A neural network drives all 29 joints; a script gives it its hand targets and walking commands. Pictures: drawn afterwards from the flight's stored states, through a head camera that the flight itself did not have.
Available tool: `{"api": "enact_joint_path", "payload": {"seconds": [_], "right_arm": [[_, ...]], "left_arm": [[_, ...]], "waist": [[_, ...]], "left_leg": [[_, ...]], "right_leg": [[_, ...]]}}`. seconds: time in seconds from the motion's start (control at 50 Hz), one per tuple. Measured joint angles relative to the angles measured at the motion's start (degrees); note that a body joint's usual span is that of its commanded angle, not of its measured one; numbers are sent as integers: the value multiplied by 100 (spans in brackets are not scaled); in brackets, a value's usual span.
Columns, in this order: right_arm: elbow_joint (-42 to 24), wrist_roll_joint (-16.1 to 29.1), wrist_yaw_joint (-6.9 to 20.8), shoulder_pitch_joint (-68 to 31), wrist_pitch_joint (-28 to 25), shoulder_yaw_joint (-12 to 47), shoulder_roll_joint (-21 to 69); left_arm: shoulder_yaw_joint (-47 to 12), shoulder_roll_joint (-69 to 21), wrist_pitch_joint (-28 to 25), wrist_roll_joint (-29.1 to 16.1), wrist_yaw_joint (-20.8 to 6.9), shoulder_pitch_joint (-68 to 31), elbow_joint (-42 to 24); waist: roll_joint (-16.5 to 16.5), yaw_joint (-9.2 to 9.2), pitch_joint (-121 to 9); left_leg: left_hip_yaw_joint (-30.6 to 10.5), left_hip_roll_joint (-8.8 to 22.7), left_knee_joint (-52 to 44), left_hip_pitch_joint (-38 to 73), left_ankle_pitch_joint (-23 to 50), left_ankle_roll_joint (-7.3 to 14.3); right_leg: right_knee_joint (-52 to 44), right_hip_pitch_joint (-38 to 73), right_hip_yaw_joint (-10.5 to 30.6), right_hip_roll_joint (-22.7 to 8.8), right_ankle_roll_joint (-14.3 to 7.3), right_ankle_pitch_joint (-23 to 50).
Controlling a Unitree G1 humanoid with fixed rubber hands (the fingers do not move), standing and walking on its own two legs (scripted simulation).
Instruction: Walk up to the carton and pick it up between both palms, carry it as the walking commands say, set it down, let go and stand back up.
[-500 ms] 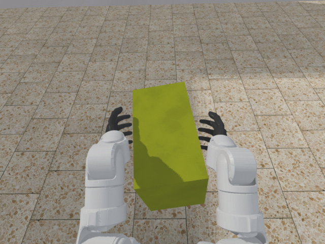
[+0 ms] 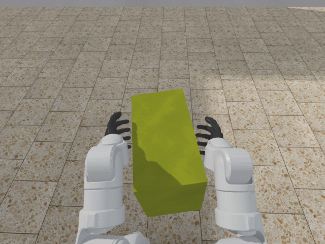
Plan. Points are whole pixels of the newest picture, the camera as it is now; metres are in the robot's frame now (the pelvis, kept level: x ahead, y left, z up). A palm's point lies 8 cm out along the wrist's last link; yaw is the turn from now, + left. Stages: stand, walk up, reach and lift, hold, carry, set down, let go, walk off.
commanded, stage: carry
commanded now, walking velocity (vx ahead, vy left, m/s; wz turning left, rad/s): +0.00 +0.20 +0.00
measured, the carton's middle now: (165, 151) +0.35 +0.00 -0.01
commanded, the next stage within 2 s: none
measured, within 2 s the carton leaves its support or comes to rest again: neither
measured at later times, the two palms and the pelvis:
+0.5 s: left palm (34, 169) +0.26 +0.27 +0.10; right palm (146, 162) +0.27 +0.04 +0.09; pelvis -0.05 +0.12 +0.01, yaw +1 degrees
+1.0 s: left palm out of the picture +0.21 +0.35 +0.10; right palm (100, 196) +0.20 +0.12 +0.09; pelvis -0.11 +0.23 +0.00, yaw +4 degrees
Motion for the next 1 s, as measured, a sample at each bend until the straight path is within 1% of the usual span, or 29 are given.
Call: {"api": "enact_joint_path", "payload": {"seconds": [0.04, 0.1, 0.14, 0.18, 0.2, 0.22, 0.24, 0.26, 0.28, 0.3, 0.36, 0.4, 0.44, 0.48, 0.54, 0.6, 0.64, 0.66, 0.68, 0.7, 0.74, 0.78, 0.86, 0.9, 0.94, 0.96, 0.98, 1.0], "right_arm": [[-81, 19, -38, -1, -10, 0, -1], [-166, 23, -70, -1, -52, 0, -1], [-177, 31, -71, -1, -65, 0, -2], [-160, 43, -68, -1, -59, 0, -1], [-131, 59, -58, 0, -53, 0, -1], [-95, 71, -43, -1, -50, 0, -1], [-45, 83, -21, -1, -57, 1, 2], [27, 104, 11, 0, -63, 2, 3], [92, 123, 43, -1, -55, 2, 2], [143, 130, 70, -2, -45, 2, 2], [175, 118, 96, -3, -46, 1, 5], [147, 83, 95, -5, -108, 1, 5], [108, 18, 94, -4, -171, -1, 5], [87, -48, 91, -3, -206, -1, 5], [67, -96, 83, -3, -205, -1, 4], [58, -96, 83, -3, -164, -1, 5], [28, -89, 78, -3, -114, -1, 5], [20, -81, 75, -2, -106, -1, 2], [30, -74, 74, 1, -100, 0, 1], [60, -44, 75, 8, -78, 0, 0], [71, 13, 74, 7, -16, 0, -2], [62, 22, 64, 7, -23, 0, -4], [-2, 20, -18, 5, -87, 0, -5], [-20, 26, -22, 6, -104, 0, -5], [-17, 44, -21, 6, -97, 1, -5], [-3, 55, -18, 6, -95, 1, -5], [14, 60, -11, 6, -94, 0, -4], [53, 65, 3, 6, -114, 1, -2]], "left_arm": [[0, -13, -46, 0, 0, -36, -1], [1, -32, -133, 1, 0, -85, -1], [2, -34, -168, 1, 0, -87, -1], [3, -31, -172, 1, 4, -78, -1], [4, -24, -170, 2, 12, -60, -1], [5, -14, -168, 1, 18, -39, -1], [5, 2, -174, 1, 19, -5, -1], [6, 24, -175, 1, 19, 55, 1], [6, 44, -159, 1, 19, 106, 1], [6, 58, -135, 1, 20, 138, 0], [5, 64, -110, 1, 26, 145, -3], [5, 45, -139, 1, 39, 95, -5], [4, 15, -167, 0, 48, 23, -3], [3, -11, -167, 0, 48, -40, -2], [2, -31, -152, 0, 48, -92, -1], [1, -31, -131, 0, 48, -90, -2], [1, -31, -112, 0, 48, -83, -3], [0, -31, -114, 0, 46, -79, -1], [-1, -29, -111, -1, 45, -72, 1], [0, -16, -95, -1, 41, -40, 1], [0, 7, -70, -1, 34, 22, 0], [-1, 7, -60, 0, 28, 21, -1], [0, -29, -114, 0, 28, -79, -2], [1, -33, -161, 0, 28, -83, -2], [1, -28, -179, 1, 29, -70, -2], [1, -23, -184, 1, 29, -60, -2], [1, -18, -186, 0, 29, -52, -2], [2, -9, -201, 0, 28, -32, -2]], "waist": [[5, -116, 1], [9, -238, 1], [12, -275, -1], [15, -275, -7], [16, -273, -22], [15, -271, -31], [-3, -245, -19], [1, -205, -1], [24, -153, 7], [29, -82, 7], [25, 153, 8], [23, 316, 7], [23, 402, 7], [23, 409, 7], [21, 371, 3], [28, 285, -10], [21, 212, -18], [31, 182, -4], [28, 144, 39], [7, 103, 49], [-59, 40, 46], [-52, -18, 39], [-45, -175, 40], [-41, -215, 40], [-39, -219, 34], [-36, -217, 22], [-30, -218, 8], [-54, -200, 29]], "left_leg": [[-25, 85, 247, 8, -71, -73], [-37, 199, 173, 92, -276, -161], [-39, 230, -140, 227, -352, -171], [-42, 253, -656, 445, -332, -155], [-45, 273, -1014, 609, -220, -133], [-39, 285, -1326, 725, 198, -85], [-17, 277, -1405, 739, 634, 6], [-2, 278, -1400, 741, 723, 116], [-5, 297, -1425, 742, 705, 212], [-7, 311, -1492, 744, 690, 283], [7, 304, -1729, 741, 798, 399], [75, 265, -1854, 725, 902, 457], [143, 194, -1953, 699, 996, 520], [199, 93, -2050, 691, 1086, 586], [299, -63, -2205, 690, 1229, 672], [396, -194, -2362, 659, 1388, 735], [442, -292, -2371, 599, 1443, 697], [456, -324, -2306, 547, 1395, 546], [454, -318, -2029, 456, 1117, 265], [412, -279, -1502, 306, 718, 66], [184, -221, -357, 33, 272, -92], [11, -94, 267, -28, 104, -125], [-125, 181, 341, 43, -300, -143], [-127, 249, 25, 178, -411, -141], [-129, 277, -577, 449, -374, -107], [-132, 300, -959, 638, -250, -88], [-127, 329, -1322, 798, 89, -72], [-103, 319, -1409, 815, 540, -18]], "right_leg": [[-77, -2, 8, -114, 55, 71], [-153, -5, 4, -284, 180, 181], [-155, -5, 2, -386, 274, 218], [-155, -7, 0, -449, 381, 254], [-155, -8, 0, -457, 445, 272], [-154, -3, -4, -459, 509, 288], [-131, 0, 7, -467, 533, 230], [-7, -15, 4, -448, 536, -74], [285, -81, 1, -384, 536, -453], [655, -172, 1, -309, 536, -646], [1476, -293, 8, -99, 536, -708], [1618, -299, 13, -11, 536, -711], [1620, -300, 15, 62, 536, -712], [1620, -301, 16, 121, 536, -712], [1553, -302, 18, 208, 536, -713], [959, -220, 12, 293, 509, -719], [111, 16, -5, 289, 401, -697], [-159, 68, -2, 264, 244, -330], [-195, 77, -14, 233, 109, 26], [-197, 80, -19, 208, 18, 173], [-203, 77, 28, 118, -16, 216], [-224, 72, 83, 15, 28, 221], [-246, 20, 82, -268, 220, 297], [-247, -1, 97, -402, 319, 335], [-247, -6, 123, -499, 439, 369], [-247, -7, 134, -519, 521, 385], [-245, -6, 135, -522, 604, 398], [-214, -1, 150, -534, 630, 320]]}}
